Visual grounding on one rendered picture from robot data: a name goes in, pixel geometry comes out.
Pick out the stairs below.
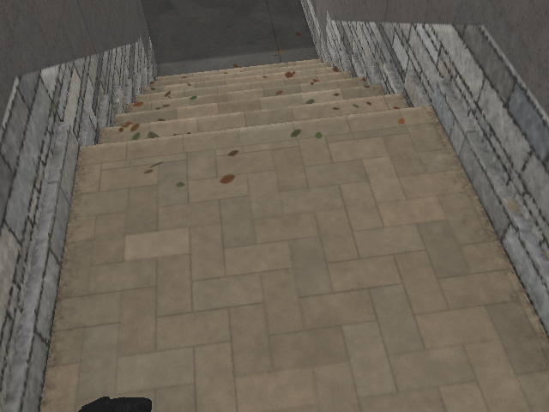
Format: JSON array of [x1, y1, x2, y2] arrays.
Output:
[[98, 58, 409, 144]]

